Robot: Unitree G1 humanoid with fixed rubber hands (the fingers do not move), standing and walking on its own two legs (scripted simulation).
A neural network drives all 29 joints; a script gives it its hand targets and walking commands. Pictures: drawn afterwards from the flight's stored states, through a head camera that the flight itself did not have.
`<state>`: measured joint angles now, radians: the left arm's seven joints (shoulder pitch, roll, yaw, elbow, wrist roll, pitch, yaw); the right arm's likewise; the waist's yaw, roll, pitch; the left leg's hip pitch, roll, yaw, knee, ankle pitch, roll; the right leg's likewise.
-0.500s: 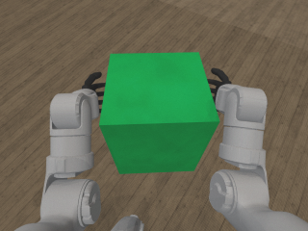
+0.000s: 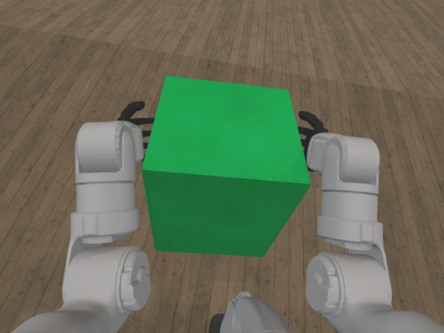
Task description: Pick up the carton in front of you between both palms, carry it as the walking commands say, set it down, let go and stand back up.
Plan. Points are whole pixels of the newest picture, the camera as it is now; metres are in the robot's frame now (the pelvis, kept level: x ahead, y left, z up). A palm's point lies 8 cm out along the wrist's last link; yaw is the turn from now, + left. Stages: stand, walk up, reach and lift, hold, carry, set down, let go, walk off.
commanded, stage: carry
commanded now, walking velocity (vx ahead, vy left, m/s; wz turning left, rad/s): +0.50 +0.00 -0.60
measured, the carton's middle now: (218, 173) +0.38 -0.01 +0.09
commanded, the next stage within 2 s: none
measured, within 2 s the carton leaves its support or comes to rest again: neither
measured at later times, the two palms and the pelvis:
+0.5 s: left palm out of the picture +0.75 +0.10 +0.25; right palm (296, 24) +0.69 -0.19 +0.24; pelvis +0.35 +0.02 +0.07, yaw -7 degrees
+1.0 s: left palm out of the picture +0.95 +0.20 +0.30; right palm out of the picture +1.03 -0.09 +0.31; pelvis +0.63 -0.02 +0.14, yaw +6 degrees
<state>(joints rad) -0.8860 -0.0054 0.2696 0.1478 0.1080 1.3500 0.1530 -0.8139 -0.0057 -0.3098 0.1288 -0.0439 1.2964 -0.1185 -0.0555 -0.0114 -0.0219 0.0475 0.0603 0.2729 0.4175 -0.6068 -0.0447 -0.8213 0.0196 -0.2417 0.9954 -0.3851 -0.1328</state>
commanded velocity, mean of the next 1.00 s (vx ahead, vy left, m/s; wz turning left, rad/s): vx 0.50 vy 0.00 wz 0.25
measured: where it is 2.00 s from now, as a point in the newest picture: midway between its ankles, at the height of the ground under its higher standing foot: (178, 118)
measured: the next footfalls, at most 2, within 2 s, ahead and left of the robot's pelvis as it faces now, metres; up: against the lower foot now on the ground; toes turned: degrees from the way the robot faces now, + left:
right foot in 0.04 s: +0.22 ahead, -0.04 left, +0.06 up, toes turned -11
left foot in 0.44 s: +0.53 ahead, +0.09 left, +0.11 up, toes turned -2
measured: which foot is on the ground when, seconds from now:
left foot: down 0.00-0.04, up 0.06-0.42, down 0.44-0.78, up 0.80-1.00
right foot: up 0.00-0.02, down 0.04-0.48, up 0.50-0.76, down 0.78-1.00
